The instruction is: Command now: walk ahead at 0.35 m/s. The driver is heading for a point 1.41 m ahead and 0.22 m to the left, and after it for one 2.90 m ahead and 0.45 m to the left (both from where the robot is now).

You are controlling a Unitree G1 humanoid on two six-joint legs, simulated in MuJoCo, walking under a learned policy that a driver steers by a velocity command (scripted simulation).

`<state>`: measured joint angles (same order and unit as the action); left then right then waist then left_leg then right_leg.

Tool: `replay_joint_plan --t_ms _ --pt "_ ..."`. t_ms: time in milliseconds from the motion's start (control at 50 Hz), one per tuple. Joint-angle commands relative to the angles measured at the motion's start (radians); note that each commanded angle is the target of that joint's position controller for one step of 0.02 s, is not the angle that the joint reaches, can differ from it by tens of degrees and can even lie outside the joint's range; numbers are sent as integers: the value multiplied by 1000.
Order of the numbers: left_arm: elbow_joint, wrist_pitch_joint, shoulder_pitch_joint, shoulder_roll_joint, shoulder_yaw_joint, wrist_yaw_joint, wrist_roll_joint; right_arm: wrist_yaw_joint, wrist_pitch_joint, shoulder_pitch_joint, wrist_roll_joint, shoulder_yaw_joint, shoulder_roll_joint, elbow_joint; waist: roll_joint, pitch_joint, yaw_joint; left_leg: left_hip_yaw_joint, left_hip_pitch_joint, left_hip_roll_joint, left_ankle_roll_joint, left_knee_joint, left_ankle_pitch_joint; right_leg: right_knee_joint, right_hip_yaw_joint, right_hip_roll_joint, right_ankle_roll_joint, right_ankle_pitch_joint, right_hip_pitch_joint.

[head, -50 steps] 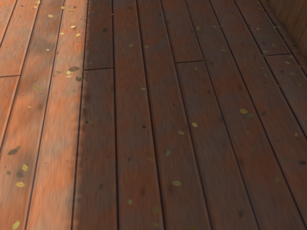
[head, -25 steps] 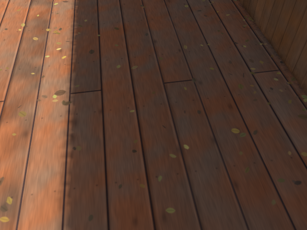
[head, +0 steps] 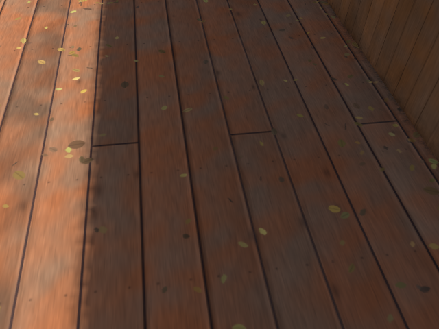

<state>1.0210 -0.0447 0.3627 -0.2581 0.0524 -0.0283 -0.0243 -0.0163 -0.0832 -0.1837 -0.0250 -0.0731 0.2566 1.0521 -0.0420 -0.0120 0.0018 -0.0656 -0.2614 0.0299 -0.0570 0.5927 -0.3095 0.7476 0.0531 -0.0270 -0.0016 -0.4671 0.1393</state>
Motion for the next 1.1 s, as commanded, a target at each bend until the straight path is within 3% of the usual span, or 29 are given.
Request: replay_joint_plan --t_ms 20,60,80,120,220,300,380,400,420,440,460,480,500,520,540,560,600,660,720,780,880,940,980,1000,1020,1040,1060,1080,1100 --pt "-140 -58 -148 -95 17 10 -29 -8 -29 -198 15 -11 126 27 194 -28 84 681 414 -393 -229 -397 -87 491 67 11 42 -42 623" --pt "-127 -67 -153 -90 22 18 -25 -11 -36 -117 16 7 89 -7 110 -72 43 477 341 -322 -169 -417 -2 435 40 -69 74 130 631" --pt "-126 -63 -164 -101 31 20 -12 -10 -34 -111 19 17 68 -9 107 -68 34 394 310 -286 -142 -431 77 383 26 -93 73 187 592" --pt "-128 -52 -172 -75 32 29 -2 -1 -23 -149 22 22 74 -1 120 -59 31 304 286 -252 -136 -454 192 305 -11 -100 46 241 553" --pt "-195 -40 -356 -28 12 33 4 28 -8 -189 27 16 136 -4 106 -101 62 193 218 -231 -140 -503 294 -8 -60 -76 -11 408 541" --pt "-228 -42 -461 -36 3 50 -4 30 -4 -251 14 11 134 13 115 -130 83 146 213 -244 -133 -514 295 -150 -80 -47 3 504 474" --pt "-250 -51 -469 -78 13 67 -6 32 9 -251 6 -1 146 15 116 -112 38 140 323 -295 -106 -423 466 -218 -65 -29 56 442 415" --pt "-242 -54 -416 -103 26 66 -4 31 13 -236 7 -6 158 8 133 -71 -1 141 331 -294 -96 -352 634 -221 -79 -2 70 411 323" --pt "-210 -55 -291 -137 46 61 -4 30 20 -215 10 -5 159 0 141 7 -72 122 306 -265 -77 -204 788 -225 -97 28 92 394 155" --pt "-156 -53 -96 -183 71 50 -5 29 25 -202 19 4 139 -15 132 128 -158 97 181 -209 -44 22 750 -208 -69 3 121 383 -118" --pt "-127 -52 55 -283 93 42 23 22 18 -290 29 34 37 -42 -58 309 -144 49 -173 -82 14 409 358 -224 287 -263 232 239 -523" --pt "-115 -51 84 -251 77 51 24 19 -1 -341 8 51 -21 -29 -212 436 -124 159 -335 23 26 637 -273 -429 673 -403 303 26 -596" --pt "-120 -57 7 -170 53 51 18 19 -14 -233 -26 17 99 -49 -134 266 -121 213 -418 -35 9 735 -238 -483 592 -363 241 -53 -447" --pt "-138 -62 -98 -133 40 49 13 24 -20 -161 -35 7 127 -78 -98 130 -91 179 -445 -87 -7 730 -138 -510 441 -339 201 -2 -285" --pt "-144 -68 -173 -99 29 51 18 33 -18 -137 -24 1 118 -79 -46 65 -56 167 -399 -132 -9 686 -50 -540 317 -303 179 108 -142" --pt "-142 -75 -213 -73 23 55 27 37 -6 -154 -14 -5 93 -72 -52 31 -21 172 -334 -163 -9 638 9 -571 203 -264 157 194 -41" --pt "-123 -81 -229 -47 19 57 38 35 22 -192 -16 -6 42 -66 -63 16 17 171 -260 -185 -11 601 45 -614 83 -228 150 264 46" --pt "-100 -86 -203 -82 28 41 41 38 49 -129 -11 -15 44 -106 -35 -37 26 178 -350 -192 3 542 130 -656 -19 -230 172 340 69" --pt "-89 -81 -164 -106 33 20 47 26 45 -46 -1 -21 51 -146 -6 -62 12 191 -442 -181 21 398 274 -667 -88 -231 174 401 15" --pt "-90 -73 -137 -128 36 5 41 3 35 49 5 -11 37 -184 14 -79 -15 122 -434 -168 26 234 377 -673 -175 -220 160 455 -22" --pt "-66 -40 -28 -155 46 0 22 -33 33 210 4 8 17 -274 34 -117 -71 39 -495 -145 -2 80 320 -600 -249 -264 152 589 -215" --pt "-83 -18 -52 -192 59 -3 11 -50 37 190 0 -6 55 -311 -16 -61 -25 -41 -372 -72 -47 53 179 -450 -293 -276 126 1001 -276" --pt "-95 -2 -74 -213 63 -7 7 -48 40 13 -6 -43 123 -285 -47 54 83 -77 -112 10 -97 32 119 -180 -308 -260 101 1241 -242" --pt "-99 -3 -82 -203 55 -6 6 -33 43 -154 -7 -78 184 -242 -16 138 170 -32 162 29 -138 -50 184 52 -320 -219 63 1115 -105" --pt "-129 -17 -42 -108 28 2 36 -6 51 -253 -4 -102 281 -211 192 223 143 339 481 -198 -227 -68 150 402 -317 -123 15 461 247" --pt "-157 -60 4 -35 -1 19 19 -10 36 -232 5 -91 304 -236 274 370 72 891 660 -404 -400 -261 31 659 -100 65 -12 -126 509" --pt "-166 -91 -116 -129 23 32 -28 -15 26 -236 16 -63 207 -225 138 314 123 794 634 -382 -334 -320 57 687 23 8 11 -72 609" --pt "-181 -105 -166 -133 25 35 -44 -15 15 -179 15 -53 170 -228 123 189 103 617 503 -348 -288 -311 130 634 9 -41 35 11 637" --pt "-166 -107 -176 -124 26 25 -25 -16 7 -92 13 -42 137 -243 43 117 58 488 348 -300 -245 -314 225 545 5 -94 40 89 586"
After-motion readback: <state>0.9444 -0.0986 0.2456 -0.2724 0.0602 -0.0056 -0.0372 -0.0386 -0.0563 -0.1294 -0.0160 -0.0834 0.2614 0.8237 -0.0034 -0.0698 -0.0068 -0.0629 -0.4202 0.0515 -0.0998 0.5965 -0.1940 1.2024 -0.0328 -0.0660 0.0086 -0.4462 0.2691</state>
